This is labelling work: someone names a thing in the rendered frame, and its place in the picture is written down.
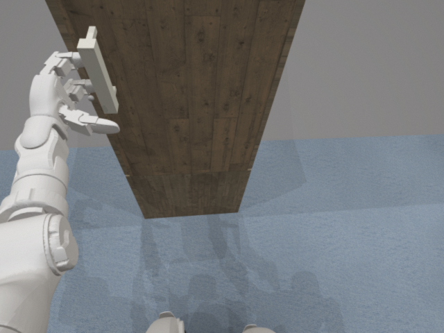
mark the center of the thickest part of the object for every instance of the handle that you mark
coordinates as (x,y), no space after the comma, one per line
(90,54)

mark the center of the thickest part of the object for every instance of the left robot hand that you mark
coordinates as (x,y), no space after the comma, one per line
(48,96)

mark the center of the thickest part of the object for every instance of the left robot shin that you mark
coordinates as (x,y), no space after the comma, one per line
(166,314)

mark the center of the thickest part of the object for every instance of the robot left thigh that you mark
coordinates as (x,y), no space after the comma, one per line
(167,325)

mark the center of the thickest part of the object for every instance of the robot left forearm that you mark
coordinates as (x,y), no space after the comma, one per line
(41,179)

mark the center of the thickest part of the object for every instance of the cupboard door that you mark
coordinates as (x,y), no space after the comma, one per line
(193,77)

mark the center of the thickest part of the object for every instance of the robot left upper arm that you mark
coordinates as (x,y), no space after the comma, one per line
(34,254)

